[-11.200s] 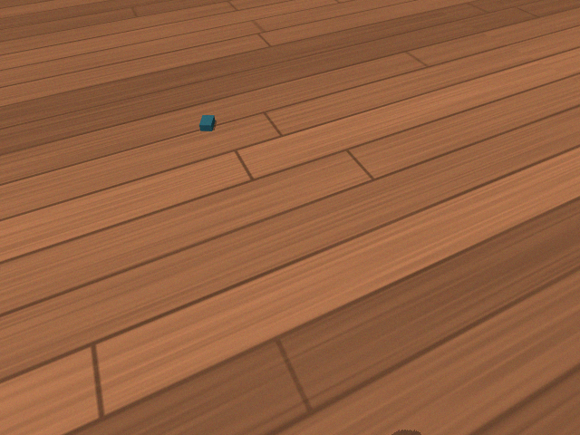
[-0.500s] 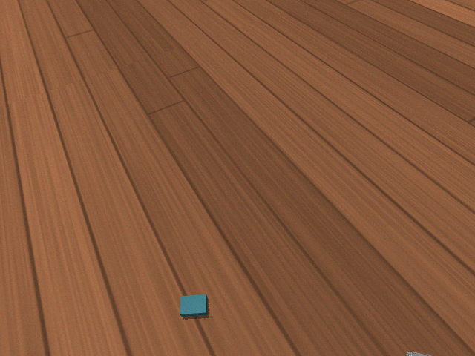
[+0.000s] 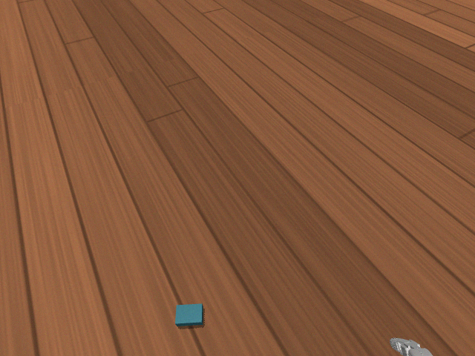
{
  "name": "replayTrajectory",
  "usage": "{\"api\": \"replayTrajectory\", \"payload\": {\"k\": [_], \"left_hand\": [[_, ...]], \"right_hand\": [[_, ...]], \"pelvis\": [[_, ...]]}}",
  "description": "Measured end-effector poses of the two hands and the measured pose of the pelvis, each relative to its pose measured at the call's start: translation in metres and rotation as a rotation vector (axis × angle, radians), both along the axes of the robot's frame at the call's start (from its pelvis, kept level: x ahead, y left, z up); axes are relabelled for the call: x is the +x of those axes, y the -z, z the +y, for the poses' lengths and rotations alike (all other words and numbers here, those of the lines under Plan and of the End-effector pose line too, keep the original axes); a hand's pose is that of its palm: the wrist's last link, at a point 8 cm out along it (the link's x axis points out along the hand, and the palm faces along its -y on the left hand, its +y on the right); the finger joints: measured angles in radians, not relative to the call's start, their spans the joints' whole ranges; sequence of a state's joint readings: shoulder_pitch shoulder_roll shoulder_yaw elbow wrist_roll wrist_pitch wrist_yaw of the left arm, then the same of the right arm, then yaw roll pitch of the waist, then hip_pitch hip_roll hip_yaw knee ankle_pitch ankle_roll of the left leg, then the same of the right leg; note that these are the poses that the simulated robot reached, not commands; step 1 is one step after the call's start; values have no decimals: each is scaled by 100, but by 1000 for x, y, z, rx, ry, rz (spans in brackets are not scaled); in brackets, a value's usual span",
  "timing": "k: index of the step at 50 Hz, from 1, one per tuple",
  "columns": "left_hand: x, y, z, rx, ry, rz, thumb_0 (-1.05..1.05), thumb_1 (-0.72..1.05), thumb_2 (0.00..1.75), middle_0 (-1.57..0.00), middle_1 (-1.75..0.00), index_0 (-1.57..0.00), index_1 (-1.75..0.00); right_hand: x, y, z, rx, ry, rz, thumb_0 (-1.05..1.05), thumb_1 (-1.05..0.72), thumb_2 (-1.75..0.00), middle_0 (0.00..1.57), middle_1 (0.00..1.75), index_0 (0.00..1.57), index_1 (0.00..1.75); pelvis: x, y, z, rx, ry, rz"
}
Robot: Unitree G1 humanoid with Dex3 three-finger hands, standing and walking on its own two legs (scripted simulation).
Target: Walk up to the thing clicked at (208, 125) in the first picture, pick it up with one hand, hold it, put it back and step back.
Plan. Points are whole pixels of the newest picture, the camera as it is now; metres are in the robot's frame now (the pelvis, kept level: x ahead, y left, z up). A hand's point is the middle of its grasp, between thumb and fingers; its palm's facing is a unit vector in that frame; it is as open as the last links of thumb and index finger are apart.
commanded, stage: walk up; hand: left
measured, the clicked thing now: (189, 314) +0.38 +0.22 -0.76
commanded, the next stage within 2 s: stand in 1.00 s
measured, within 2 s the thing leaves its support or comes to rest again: neither
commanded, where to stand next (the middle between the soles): +0.04 -0.02 m, yaw +2 degrees
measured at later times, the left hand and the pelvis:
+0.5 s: hand out of the picture +0.05 +0.24 -0.16, palm faces +0.01 -0.95 -0.32, open 7.4 cm; pelvis -0.01 -0.01 +0.00, yaw +1 degrees
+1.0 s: hand out of the picture +0.07 +0.24 -0.16, palm faces +0.03 -0.95 -0.32, open 7.4 cm; pelvis -0.01 -0.01 +0.00, yaw +2 degrees
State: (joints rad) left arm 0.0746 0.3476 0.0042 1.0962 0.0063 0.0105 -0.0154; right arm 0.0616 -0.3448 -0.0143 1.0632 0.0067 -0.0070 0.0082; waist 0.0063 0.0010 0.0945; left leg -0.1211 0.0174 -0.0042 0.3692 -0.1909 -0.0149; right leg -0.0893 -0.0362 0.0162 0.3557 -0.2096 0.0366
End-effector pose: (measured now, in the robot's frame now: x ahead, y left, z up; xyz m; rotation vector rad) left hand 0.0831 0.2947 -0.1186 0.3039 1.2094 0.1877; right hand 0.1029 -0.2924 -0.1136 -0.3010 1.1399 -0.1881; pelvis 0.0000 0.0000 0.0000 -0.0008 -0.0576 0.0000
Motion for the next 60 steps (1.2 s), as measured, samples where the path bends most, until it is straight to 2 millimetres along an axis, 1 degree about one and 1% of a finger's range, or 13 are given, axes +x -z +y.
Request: {"api": "replayTrajectory", "payload": {"k": [5, 15, 21, 25, 30, 43, 52, 60], "left_hand": [[-11, -1, -4, -1, -15, 12, 0, 91, 90, -21, -30, -20, -30], [-32, 1, -8, -6, -39, 45, 0, 91, 90, -21, -30, -20, -30], [-37, 3, -10, -9, -46, 58, 0, 91, 90, -21, -30, -20, -30], [-38, 3, -10, -10, -48, 61, 0, 91, 90, -21, -30, -20, -30], [-35, 3, -10, -10, -50, 52, 0, 91, 90, -21, -30, -20, -30], [-22, 1, -10, -9, -46, 15, 0, 91, 90, -20, -30, -20, -30], [-23, 1, -10, -7, -46, 15, 0, 91, 90, -20, -30, -20, -30], [-27, 1, -9, -1, -34, 34, 0, 91, 90, -21, -30, -20, -30]], "right_hand": [[-7, 1, -4, 3, -2, 16, 0, -91, -90, 20, 30, 21, 30], [-29, 3, -11, 0, 10, 67, 0, -91, -90, 20, 30, 20, 30], [-40, 5, -13, -4, 16, 97, 0, -91, -90, 20, 30, 20, 30], [-44, 6, -14, -5, 17, 110, 0, -91, -90, 20, 30, 20, 30], [-43, 6, -13, -5, 15, 109, 0, -91, -90, 20, 30, 20, 30], [-29, 4, -13, -9, -3, 74, 0, -91, -90, 20, 30, 21, 30], [-25, 3, -14, -14, -16, 74, 0, -91, -90, 20, 30, 20, 30], [-28, 5, -13, -7, -16, 89, 0, -91, -90, 20, 30, 20, 30]], "pelvis": [[-3, -1, -4, -2, -5, 1], [-8, -2, -9, -4, -11, 5], [-10, -2, -11, -5, -16, 12], [-10, -2, -11, -6, -18, 15], [-8, -2, -11, -5, -20, 16], [-7, -1, -12, -5, -27, 19], [-6, -1, -12, -5, -31, 19], [-2, -2, -11, -2, -25, 20]]}}
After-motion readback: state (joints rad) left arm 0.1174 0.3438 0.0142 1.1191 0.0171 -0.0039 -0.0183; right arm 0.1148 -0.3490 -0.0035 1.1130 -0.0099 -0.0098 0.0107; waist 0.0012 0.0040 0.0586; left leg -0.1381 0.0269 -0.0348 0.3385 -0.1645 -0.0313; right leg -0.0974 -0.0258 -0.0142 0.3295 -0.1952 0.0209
